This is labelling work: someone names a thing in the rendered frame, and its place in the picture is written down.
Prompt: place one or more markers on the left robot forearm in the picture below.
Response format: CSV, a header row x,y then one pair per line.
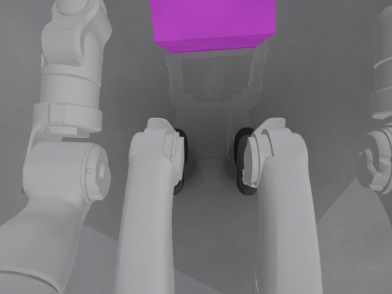
x,y
71,71

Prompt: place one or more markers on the left robot upper arm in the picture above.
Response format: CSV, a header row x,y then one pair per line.
x,y
39,245

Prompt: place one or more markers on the robot left thigh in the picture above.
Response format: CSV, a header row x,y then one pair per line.
x,y
144,259

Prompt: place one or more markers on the right robot upper arm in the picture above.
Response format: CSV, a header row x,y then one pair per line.
x,y
374,166

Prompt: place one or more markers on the robot thigh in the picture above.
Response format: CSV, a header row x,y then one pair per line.
x,y
144,259
288,258

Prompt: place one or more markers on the carton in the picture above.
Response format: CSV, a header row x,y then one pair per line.
x,y
182,26

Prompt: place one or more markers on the right robot forearm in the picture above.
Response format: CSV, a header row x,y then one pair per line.
x,y
379,13

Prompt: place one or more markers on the robot right thigh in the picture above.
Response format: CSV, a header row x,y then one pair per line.
x,y
288,258

